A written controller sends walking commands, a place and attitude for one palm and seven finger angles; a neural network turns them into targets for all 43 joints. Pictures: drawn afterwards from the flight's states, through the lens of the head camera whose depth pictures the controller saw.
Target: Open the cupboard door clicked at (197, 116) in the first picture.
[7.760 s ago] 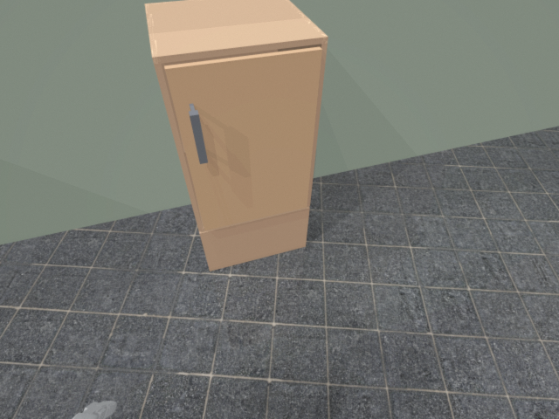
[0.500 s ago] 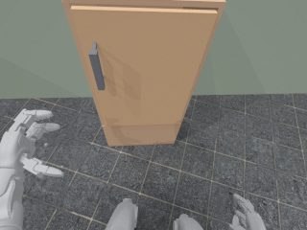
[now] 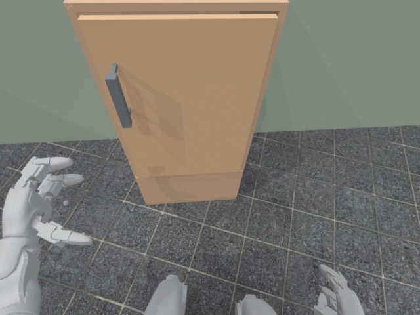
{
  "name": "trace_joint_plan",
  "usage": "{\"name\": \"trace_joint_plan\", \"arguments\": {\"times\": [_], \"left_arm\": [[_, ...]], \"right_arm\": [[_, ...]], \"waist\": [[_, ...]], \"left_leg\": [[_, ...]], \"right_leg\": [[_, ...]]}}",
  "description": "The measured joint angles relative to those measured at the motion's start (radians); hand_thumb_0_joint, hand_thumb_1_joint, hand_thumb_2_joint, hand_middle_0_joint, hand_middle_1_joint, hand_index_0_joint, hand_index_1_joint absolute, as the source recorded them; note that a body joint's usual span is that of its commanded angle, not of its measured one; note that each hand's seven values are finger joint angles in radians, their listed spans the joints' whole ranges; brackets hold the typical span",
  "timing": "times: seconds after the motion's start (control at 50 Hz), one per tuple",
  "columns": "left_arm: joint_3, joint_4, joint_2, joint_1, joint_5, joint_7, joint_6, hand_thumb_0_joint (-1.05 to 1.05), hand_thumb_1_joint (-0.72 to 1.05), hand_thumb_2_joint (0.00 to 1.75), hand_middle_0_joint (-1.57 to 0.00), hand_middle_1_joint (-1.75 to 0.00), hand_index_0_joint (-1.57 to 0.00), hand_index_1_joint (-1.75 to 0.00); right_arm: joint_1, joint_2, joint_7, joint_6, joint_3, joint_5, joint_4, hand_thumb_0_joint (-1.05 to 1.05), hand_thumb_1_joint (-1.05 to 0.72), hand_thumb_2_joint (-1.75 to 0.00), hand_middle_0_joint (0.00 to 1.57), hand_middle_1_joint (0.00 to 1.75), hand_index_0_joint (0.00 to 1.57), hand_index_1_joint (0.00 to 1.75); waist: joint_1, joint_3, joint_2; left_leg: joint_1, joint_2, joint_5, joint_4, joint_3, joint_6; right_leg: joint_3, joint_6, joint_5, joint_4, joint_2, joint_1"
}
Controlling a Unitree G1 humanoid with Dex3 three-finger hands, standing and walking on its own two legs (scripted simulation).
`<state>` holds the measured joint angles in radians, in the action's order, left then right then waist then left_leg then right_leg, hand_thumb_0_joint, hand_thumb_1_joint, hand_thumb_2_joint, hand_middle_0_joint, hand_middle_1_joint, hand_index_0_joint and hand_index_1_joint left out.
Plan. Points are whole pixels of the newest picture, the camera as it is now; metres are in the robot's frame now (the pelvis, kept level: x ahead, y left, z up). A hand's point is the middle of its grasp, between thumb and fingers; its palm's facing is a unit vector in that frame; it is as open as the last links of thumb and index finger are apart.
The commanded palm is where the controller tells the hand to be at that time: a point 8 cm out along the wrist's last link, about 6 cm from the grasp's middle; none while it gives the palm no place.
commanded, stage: move the hooked fingers beside the handle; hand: left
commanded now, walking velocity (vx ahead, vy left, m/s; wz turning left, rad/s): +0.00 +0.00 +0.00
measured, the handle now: (121, 97) +0.57 +0.26 +0.04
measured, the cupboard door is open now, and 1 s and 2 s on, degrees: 0 0 0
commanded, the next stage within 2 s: none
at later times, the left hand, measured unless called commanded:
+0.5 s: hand (74, 165) +0.37 +0.29 +0.05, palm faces +0.15 -0.99 -0.01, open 14.0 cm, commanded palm +0.34 +0.34 +0.05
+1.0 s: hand (84, 140) +0.43 +0.30 +0.04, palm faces +0.17 -0.99 -0.01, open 14.0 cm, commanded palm +0.41 +0.34 +0.04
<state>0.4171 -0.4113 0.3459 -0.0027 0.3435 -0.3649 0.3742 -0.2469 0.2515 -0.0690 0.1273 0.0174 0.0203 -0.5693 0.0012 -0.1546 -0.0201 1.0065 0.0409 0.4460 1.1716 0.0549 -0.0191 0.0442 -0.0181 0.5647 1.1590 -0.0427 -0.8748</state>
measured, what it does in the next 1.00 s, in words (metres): stands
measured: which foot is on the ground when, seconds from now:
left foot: down 0.00-1.00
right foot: down 0.00-1.00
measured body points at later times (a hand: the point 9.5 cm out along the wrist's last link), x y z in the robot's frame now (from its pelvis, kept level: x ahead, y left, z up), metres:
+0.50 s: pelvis +0.00 +0.01 -0.01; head +0.09 +0.03 +0.43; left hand +0.35 +0.35 +0.05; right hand +0.11 -0.25 -0.11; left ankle +0.06 +0.13 -0.64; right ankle +0.00 -0.11 -0.64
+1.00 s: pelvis +0.00 +0.02 -0.01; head +0.11 +0.05 +0.42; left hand +0.42 +0.35 +0.04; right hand +0.07 -0.25 -0.12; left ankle +0.06 +0.13 -0.64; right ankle +0.00 -0.11 -0.64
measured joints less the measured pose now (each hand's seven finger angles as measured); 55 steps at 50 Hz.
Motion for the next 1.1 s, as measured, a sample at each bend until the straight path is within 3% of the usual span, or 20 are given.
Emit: {"name": "trace_joint_plan", "arguments": {"times": [0.14, 0.26, 0.42, 0.68, 0.88, 1.1], "left_arm": [[0.006, -0.085, 0.017, -0.099, -0.024, -0.009, 0.022, -0.01, -0.5, 0.3, -0.3, -1.2, -0.3, -1.2], [0.036, -0.181, 0.062, -0.222, -0.035, -0.027, 0.0, -0.01, -0.5, 0.3, -0.3, -1.2, -0.3, -1.2], [0.057, -0.255, 0.094, -0.294, -0.052, -0.026, -0.023, -0.01, -0.5, 0.3, -0.3, -1.2, -0.3, -1.2], [0.065, -0.35, 0.104, -0.412, -0.104, 0.009, 0.029, -0.01, -0.5, 0.3, -0.3, -1.2, -0.3, -1.2], [0.063, -0.463, 0.136, -0.518, -0.143, 0.033, 0.03, -0.01, -0.5, 0.3, -0.3, -1.2, -0.3, -1.2], [0.114, -0.628, 0.231, -0.678, -0.184, 0.018, 0.071, -0.01, -0.5, 0.3, -0.3, -1.2, -0.3, -1.2]], "right_arm": [[0.015, 0.009, -0.016, 0.001, 0.005, -0.001, -0.019, 0.01, -0.91, -0.89, 0.2, 0.3, 0.2, 0.3], [0.014, 0.009, -0.026, -0.006, 0.007, 0.0, -0.033, 0.01, -0.91, -0.89, 0.2, 0.3, 0.2, 0.3], [-0.032, 0.011, -0.012, -0.026, 0.001, 0.0, -0.038, 0.01, -0.91, -0.89, 0.2, 0.3, 0.2, 0.3], [-0.055, 0.009, 0.003, -0.059, -0.003, -0.012, -0.06, 0.01, -0.91, -0.89, 0.2, 0.3, 0.2, 0.3], [-0.056, 0.006, 0.016, -0.087, 0.006, -0.02, -0.055, 0.01, -0.91, -0.89, 0.2, 0.3, 0.2, 0.3], [-0.054, 0.018, 0.017, -0.114, 0.016, -0.03, -0.068, 0.0, -0.91, -0.89, 0.2, 0.3, 0.2, 0.3]], "waist": [[0.003, 0.008, 0.004], [-0.013, 0.017, 0.007], [-0.033, 0.007, 0.006], [-0.055, 0.014, 0.011], [-0.07, 0.009, 0.008], [-0.099, 0.021, 0.015]], "left_leg": [[0.029, 0.001, 0.005, 0.029, 0.008, -0.004], [0.056, 0.007, 0.008, 0.046, 0.009, -0.004], [0.067, 0.009, 0.009, 0.036, -0.01, 0.009], [0.105, 0.003, 0.011, 0.047, -0.018, 0.027], [0.117, 0.002, 0.007, 0.044, -0.02, 0.031], [0.193, 0.008, 0.013, 0.091, -0.005, 0.023]], "right_leg": [[0.008, -0.004, 0.009, 0.031, -0.002, -0.027], [0.007, -0.004, 0.008, 0.043, -0.008, -0.054], [-0.011, 0.009, -0.001, 0.027, -0.008, -0.068], [-0.019, 0.027, -0.006, 0.024, -0.001, -0.099], [-0.021, 0.031, -0.012, 0.018, 0.0, -0.109], [-0.008, 0.023, -0.002, 0.066, -0.009, -0.183]]}}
